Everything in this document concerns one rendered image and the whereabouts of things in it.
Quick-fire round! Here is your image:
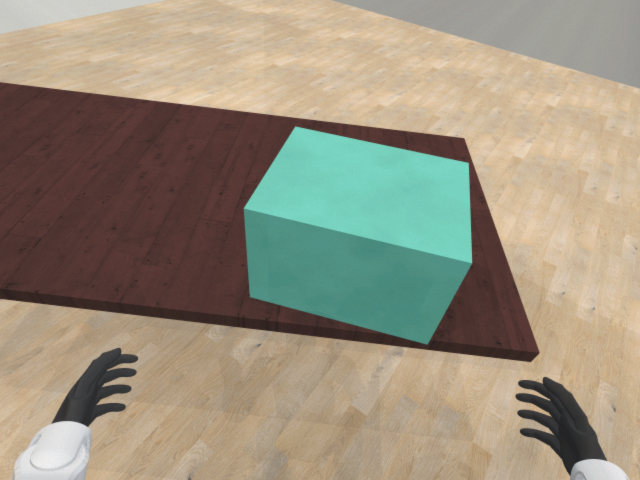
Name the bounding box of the carton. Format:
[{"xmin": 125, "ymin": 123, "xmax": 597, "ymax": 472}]
[{"xmin": 244, "ymin": 126, "xmax": 472, "ymax": 345}]

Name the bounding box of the robot left forearm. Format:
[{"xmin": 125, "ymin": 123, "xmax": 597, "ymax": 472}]
[{"xmin": 12, "ymin": 421, "xmax": 92, "ymax": 480}]

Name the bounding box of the robot right hand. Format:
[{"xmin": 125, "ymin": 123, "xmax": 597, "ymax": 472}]
[{"xmin": 515, "ymin": 377, "xmax": 607, "ymax": 475}]

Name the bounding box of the robot left hand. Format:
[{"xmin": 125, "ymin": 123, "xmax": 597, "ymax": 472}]
[{"xmin": 52, "ymin": 348, "xmax": 138, "ymax": 427}]

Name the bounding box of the table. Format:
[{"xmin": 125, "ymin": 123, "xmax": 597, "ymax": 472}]
[{"xmin": 0, "ymin": 82, "xmax": 540, "ymax": 362}]

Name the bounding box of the robot right forearm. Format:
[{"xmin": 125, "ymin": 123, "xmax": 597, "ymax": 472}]
[{"xmin": 570, "ymin": 459, "xmax": 630, "ymax": 480}]

